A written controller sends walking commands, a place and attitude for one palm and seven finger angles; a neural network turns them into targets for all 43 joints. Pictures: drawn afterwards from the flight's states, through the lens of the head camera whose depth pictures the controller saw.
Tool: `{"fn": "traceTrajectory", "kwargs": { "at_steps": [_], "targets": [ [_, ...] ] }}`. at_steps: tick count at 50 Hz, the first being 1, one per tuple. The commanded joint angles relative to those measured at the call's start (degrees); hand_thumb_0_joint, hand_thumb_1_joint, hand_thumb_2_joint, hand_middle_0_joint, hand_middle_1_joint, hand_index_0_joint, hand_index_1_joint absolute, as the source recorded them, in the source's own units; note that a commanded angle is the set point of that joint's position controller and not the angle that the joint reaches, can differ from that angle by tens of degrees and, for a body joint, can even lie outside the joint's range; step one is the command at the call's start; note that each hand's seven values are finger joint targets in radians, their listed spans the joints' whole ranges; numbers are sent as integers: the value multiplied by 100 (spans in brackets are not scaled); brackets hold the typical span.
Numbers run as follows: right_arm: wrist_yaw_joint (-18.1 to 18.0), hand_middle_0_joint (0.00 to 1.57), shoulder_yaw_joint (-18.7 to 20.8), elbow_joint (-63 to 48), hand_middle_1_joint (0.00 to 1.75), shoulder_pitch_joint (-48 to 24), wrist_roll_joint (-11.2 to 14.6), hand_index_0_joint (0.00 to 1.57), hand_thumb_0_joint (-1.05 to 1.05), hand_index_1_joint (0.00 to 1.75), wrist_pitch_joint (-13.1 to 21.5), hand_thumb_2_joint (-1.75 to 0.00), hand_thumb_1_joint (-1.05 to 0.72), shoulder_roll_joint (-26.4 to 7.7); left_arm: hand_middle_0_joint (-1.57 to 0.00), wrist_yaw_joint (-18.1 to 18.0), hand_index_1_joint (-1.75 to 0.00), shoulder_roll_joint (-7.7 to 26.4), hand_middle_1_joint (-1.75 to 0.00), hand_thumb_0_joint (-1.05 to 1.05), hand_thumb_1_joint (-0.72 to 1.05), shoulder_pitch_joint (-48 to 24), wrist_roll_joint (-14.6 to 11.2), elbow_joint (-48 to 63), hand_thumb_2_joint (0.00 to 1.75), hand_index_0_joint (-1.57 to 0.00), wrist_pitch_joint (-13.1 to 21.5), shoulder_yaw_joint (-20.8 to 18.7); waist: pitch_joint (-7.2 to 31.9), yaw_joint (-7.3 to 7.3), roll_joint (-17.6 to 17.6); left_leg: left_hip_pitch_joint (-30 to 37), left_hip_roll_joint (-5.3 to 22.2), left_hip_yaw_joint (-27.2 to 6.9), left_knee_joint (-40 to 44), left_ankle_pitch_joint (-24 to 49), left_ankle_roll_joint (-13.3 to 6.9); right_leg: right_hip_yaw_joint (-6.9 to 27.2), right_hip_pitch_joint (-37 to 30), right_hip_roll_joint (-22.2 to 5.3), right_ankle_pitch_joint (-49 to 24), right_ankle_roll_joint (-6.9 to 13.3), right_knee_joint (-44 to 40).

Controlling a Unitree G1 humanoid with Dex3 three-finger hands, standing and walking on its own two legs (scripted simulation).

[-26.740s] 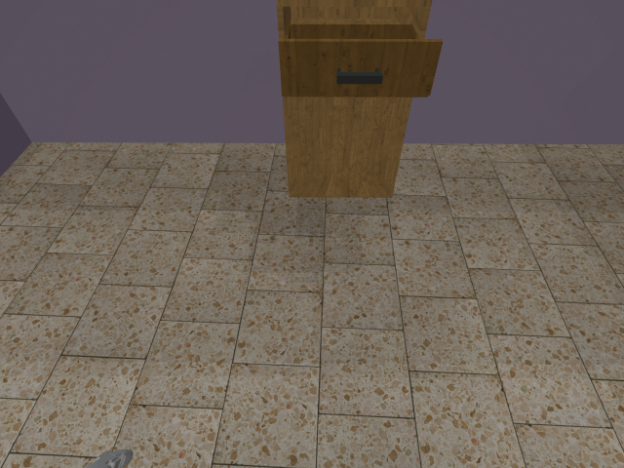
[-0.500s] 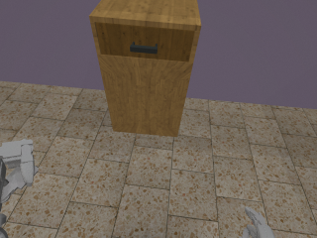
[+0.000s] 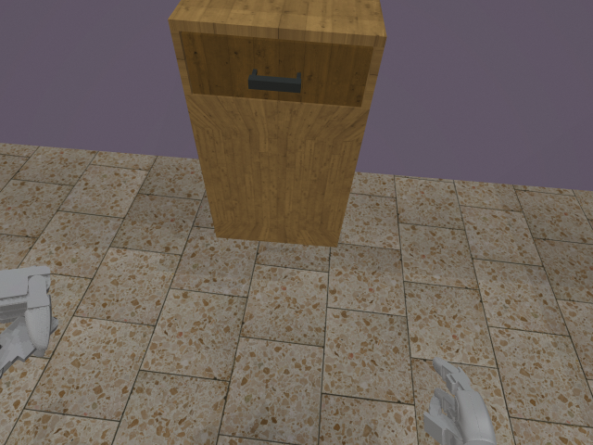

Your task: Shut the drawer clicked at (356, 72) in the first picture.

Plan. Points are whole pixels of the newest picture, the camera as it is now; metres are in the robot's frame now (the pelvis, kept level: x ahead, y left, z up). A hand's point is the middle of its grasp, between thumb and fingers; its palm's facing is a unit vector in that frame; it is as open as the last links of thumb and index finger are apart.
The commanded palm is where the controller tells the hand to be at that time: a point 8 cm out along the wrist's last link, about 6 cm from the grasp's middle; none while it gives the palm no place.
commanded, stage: stop stepping back and stand still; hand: left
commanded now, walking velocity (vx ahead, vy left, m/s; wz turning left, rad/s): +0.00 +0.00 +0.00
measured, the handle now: (275, 79) +0.91 +0.11 -0.01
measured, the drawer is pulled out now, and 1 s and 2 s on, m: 0.00 0.00 0.00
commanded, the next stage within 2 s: let the arm hang, fingers relaxed in 0.48 s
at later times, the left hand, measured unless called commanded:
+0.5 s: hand (30, 357) +0.17 +0.25 +0.15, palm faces +0.35 -0.81 -0.47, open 3.2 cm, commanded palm +0.11 +0.28 +0.18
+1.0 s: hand out of the picture -0.02 +0.19 -0.18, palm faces +0.03 -0.97 -0.23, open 3.7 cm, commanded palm none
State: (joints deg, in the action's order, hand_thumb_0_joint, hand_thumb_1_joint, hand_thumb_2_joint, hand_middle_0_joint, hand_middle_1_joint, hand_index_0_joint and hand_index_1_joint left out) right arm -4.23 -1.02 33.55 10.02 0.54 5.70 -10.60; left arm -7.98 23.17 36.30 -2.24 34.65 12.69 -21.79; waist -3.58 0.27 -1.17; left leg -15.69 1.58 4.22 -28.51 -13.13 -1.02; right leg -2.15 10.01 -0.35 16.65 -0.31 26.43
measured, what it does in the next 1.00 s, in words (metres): stands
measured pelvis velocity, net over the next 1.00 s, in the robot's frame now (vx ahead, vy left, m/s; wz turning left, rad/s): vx -0.03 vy -0.01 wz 0.04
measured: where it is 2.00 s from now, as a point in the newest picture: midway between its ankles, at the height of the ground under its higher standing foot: outside the picture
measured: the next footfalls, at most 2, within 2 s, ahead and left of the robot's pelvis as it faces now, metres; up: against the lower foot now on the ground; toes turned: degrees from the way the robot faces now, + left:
none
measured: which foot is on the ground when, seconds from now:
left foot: down 0.00-1.00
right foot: down 0.00-1.00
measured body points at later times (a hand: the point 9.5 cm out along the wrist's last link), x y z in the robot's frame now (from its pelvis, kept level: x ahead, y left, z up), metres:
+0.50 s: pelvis -0.02 +0.00 +0.00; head +0.00 +0.01 +0.45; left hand +0.14 +0.29 +0.18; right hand +0.14 -0.22 -0.09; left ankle +0.02 +0.11 -0.74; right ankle -0.03 -0.12 -0.74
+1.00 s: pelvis -0.03 -0.01 +0.00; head +0.00 +0.01 +0.45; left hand -0.03 +0.25 -0.16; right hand +0.02 -0.27 -0.14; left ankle +0.02 +0.11 -0.74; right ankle -0.03 -0.12 -0.74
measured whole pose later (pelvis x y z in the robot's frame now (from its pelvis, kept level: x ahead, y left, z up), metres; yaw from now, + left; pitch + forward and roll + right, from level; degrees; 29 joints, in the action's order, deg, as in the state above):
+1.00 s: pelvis -0.03 -0.01 +0.00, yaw +2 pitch +0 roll -1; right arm -0.7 0.3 57.3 13.5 -1.0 -2.1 -13.1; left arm -1.1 14.0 17.1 1.1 -55.8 -2.1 -0.7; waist -4.0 0.0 -1.5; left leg -18.6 1.5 1.6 -29.3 -10.5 -0.5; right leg -4.8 12.3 -0.2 15.5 0.8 28.1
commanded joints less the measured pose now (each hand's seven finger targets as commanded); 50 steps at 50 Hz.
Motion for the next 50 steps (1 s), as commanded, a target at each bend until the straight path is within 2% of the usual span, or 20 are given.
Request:
{"fn": "traceTrajectory", "kwargs": {
  "at_steps": [1, 4, 8, 9, 13, 17, 24, 28, 29, 30, 31, 32, 33, 35, 37, 39, 42, 43, 47, 50],
  "targets": [
    [-25, 20, 308, -788, 30, -309, -16, 20, 0, 30, 251, -90, -90, -731, -140, -104, -160, 633, -160, 0, 90, 319, -86, 795, 90, -140, 320, -625, 838, -29, 536, 348, 390, -472, 526, 1195, -19, 261, -173, -160, -1436, -6, -338],
    [-38, 20, 305, -805, 30, -351, -15, 20, 0, 30, 257, -90, -90, -748, -140, -95, -160, 642, -160, 0, 90, 213, -84, 801, 90, -140, 313, -578, 714, -33, 432, 246, 375, -531, 641, 868, -16, 249, -102, -145, -1146, -15, -444],
    [-83, 20, 307, -810, 30, -397, -33, 20, 0, 30, 293, -90, -90, -777, -140, -113, -160, 740, -160, 0, 90, -1, -55, 968, 90, -140, 319, -594, 642, -24, 567, 142, 349, -571, 814, 228, -40, 263, -55, -125, -766, -18, -545],
    [-86, 20, 284, -806, 30, -380, -33, 20, 0, 30, 306, -90, -90, -739, -140, -119, -160, 690, -160, 0, 90, 16, -50, 912, 90, -140, 319, -540, 598, -20, 450, 128, 343, -574, 826, 104, -41, 266, -21, -129, -668, -19, -579],
    [-104, 20, 300, -793, 30, -380, -53, 20, 0, 30, 357, -90, -90, -792, -140, -143, -160, 754, -160, 0, 90, -142, -6, 1099, 90, -140, 339, -557, 626, -18, 738, 101, 329, -631, 955, -135, -34, 224, -67, -82, -482, -13, -577],
    [-102, 20, 283, -754, 30, -337, -49, 20, 0, 30, 374, -90, -90, -750, -140, -148, -160, 635, -160, 0, 90, -27, -2, 875, 90, -140, 329, -489, 567, -17, 567, 101, 331, -624, 985, -345, -40, 238, -5, -64, -387, -12, -651],
    [-97, 20, 288, -696, 30, -357, -50, 20, 0, 30, 356, -90, -90, -732, -140, -138, -160, 589, -160, 0, 90, -30, -8, 627, 90, -140, 288, -456, 475, -32, 253, 172, 267, -520, 834, -247, -8, 358, 159, -125, -345, 9, -879],
    [-99, 20, 301, -697, 30, -367, -55, 20, 0, 30, 349, -90, -90, -769, -140, -140, -160, 683, -160, 0, 90, -126, -6, 762, 90, -140, 274, -501, 619, -20, 326, 234, 256, -520, 815, 48, -5, 296, 36, -104, -508, -4, -808],
    [465, 20, 613, 826, 30, -685, -6, 20, 0, 30, 493, -90, -90, -1945, -140, 676, -160, 84, -160, 0, 90, -909, 452, -4186, 90, -140, -650, 1605, 530, -235, 413, -172, 474, -735, -323, 1488, -61, 129, 645, -704, -1587, 206, 132],
    [483, 20, 607, 675, 30, -227, 86, 20, 0, 30, 95, -90, -90, -1610, -136, 758, -156, 82, -156, 0, 90, -986, 346, -4214, 90, -136, -1049, 1439, 945, -173, 453, 317, 517, -602, -286, 1517, -12, 405, 773, -721, -1259, 221, -48],
    [469, 20, 575, 552, 30, -166, 69, 20, 0, 30, 5, -90, -90, -1556, -132, 772, -151, 21, -151, 0, 90, -1044, 346, -4144, 90, -132, -1158, 1482, 846, -195, 552, 302, 556, -656, -258, 1271, -47, 274, 937, -628, -714, 186, 0],
    [476, 20, 520, 622, 30, -173, -7, 20, 0, 30, -53, -90, -90, -1521, -128, 785, -147, -44, -147, 0, 90, -1167, 358, -4377, 90, -128, -1146, 1512, 929, -134, 487, -15, 663, -895, -104, 1020, -186, 180, 896, -517, -285, 193, 212],
    [474, 20, 478, 629, 30, -198, -55, 20, 0, 30, -128, -90, -90, -1513, -124, 781, -143, 9, -143, 0, 90, -1395, 404, -4685, 90, -124, -1142, 1553, 889, -106, 61, -187, 699, -1076, 30, 1206, -269, 179, 697, -373, -253, 190, 326],
    [453, 20, 415, 728, 30, -267, -125, 20, 0, 30, -213, -90, -90, -1566, -116, 765, -134, 59, -134, 0, 90, -1650, 400, -5353, 90, -116, -1154, 1643, 873, -37, -654, -247, 663, -1153, 78, 1342, -325, 229, 434, -386, -477, 217, 277],
    [438, 20, 402, 919, 30, -246, -161, 20, 0, 30, -308, -90, -90, -1546, -108, 740, -125, 86, -125, 0, 90, -1941, 389, -6097, 90, -108, -1181, 1711, 866, -60, -939, -47, 540, -1035, 59, 1361, -275, 347, 439, -506, -667, 277, 190],
    [428, 20, 346, 1098, 30, -235, -184, 20, 0, 30, -410, -90, -90, -1363, -100, 703, -117, -8, -117, 0, 90, -2039, 352, -6769, 90, -100, -1241, 1819, 774, -58, -319, 14, 491, -965, 203, 1298, -222, 397, 389, -549, -594, 261, 132],
    [407, 20, 280, 1409, 30, -245, -184, 20, 0, 30, -518, -90, -90, -1155, -88, 687, -104, -96, -104, 0, 90, -2052, 331, -7598, 90, -88, -1288, 1935, 518, -43, 561, -44, 440, -946, 515, 473, -160, 477, 386, -510, -44, 230, -152],
    [397, 20, 279, 1487, 30, -189, -177, 20, 0, 30, -541, -90, -90, -1164, -84, 685, -99, -50, -99, 0, 90, -2028, 335, -7816, 90, -84, -1280, 1941, 492, -34, 653, -53, 418, -944, 522, 326, -134, 477, 346, -504, 25, 241, -242],
    [331, 20, 306, 1895, 30, 29, -179, 20, 0, 30, -608, -90, -90, -931, -68, 686, -82, -230, -82, 0, 90, -1980, 322, -8582, 90, -68, -1249, 1929, 401, -77, 1033, 59, 369, -862, 619, -365, -82, 578, 455, -547, 359, 346, -631],
    [299, 20, 343, 2153, 30, 200, -156, 20, 0, 30, -607, -90, -90, -945, -56, 698, -69, -164, -69, 0, 90, -2049, 305, -8960, 90, -56, -1201, 1944, 454, -103, 755, 262, 400, -826, 520, -129, -71, 600, 430, -615, 201, 387, -811]
  ]
}}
